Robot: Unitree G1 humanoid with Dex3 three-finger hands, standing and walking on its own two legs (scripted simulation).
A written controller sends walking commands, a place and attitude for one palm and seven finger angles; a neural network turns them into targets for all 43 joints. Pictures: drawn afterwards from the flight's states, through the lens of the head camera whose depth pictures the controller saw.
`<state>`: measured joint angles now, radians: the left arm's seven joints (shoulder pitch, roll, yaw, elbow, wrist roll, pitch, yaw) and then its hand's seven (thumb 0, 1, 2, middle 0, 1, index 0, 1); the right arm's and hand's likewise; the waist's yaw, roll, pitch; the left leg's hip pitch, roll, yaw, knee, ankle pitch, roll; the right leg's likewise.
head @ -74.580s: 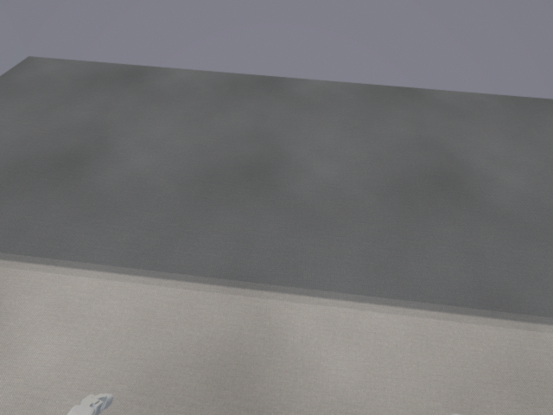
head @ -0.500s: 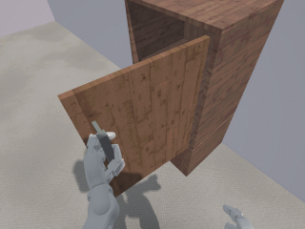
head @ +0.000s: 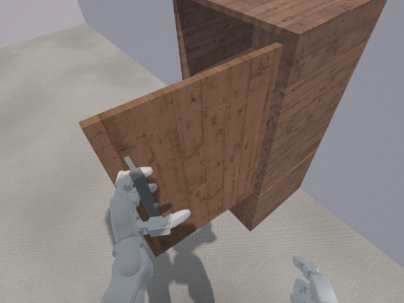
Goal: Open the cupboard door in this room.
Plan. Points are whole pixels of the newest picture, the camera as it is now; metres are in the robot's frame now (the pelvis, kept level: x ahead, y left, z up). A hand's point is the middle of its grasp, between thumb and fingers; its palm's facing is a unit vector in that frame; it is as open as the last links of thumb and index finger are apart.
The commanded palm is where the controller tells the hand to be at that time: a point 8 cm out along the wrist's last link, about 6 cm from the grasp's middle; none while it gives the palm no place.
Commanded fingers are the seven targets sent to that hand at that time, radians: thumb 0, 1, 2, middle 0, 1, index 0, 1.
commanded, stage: open thumb and fingers to let go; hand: left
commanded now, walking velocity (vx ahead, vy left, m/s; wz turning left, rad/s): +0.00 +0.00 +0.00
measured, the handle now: (141, 188) +0.33 +0.14 +0.06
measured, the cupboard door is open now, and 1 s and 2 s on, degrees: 85 86 85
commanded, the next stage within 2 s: slide the hand sideways off the handle in 0.34 s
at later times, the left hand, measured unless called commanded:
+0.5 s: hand (154, 209) +0.28 +0.11 +0.06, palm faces +0.22 -0.98 -0.03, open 15.0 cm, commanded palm +0.25 +0.16 +0.06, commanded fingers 0.00 -0.50 0.30 -0.15 -0.30 -0.15 -0.30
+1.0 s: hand (137, 232) +0.24 +0.13 +0.05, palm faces -0.17 -0.99 -0.02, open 16.1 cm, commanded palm +0.22 +0.20 +0.06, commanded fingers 0.00 -0.50 0.30 -0.15 -0.30 -0.15 -0.30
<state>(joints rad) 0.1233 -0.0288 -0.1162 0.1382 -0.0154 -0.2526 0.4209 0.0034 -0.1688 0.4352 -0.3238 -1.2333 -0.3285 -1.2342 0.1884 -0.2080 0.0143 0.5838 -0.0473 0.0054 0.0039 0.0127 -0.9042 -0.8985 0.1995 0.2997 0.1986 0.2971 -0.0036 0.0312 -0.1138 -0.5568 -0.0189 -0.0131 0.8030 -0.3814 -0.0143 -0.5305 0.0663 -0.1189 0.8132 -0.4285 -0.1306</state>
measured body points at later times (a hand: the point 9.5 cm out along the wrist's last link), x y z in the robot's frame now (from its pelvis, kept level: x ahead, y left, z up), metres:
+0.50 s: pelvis -0.01 +0.04 -0.01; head +0.01 +0.02 +0.44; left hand +0.27 +0.16 +0.06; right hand +0.16 -0.18 -0.10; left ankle +0.01 +0.14 -0.70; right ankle -0.01 -0.02 -0.70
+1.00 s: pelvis -0.01 +0.07 -0.01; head +0.01 +0.06 +0.44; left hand +0.24 +0.18 +0.06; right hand +0.15 -0.16 -0.09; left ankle +0.01 +0.14 -0.70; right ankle -0.01 -0.02 -0.70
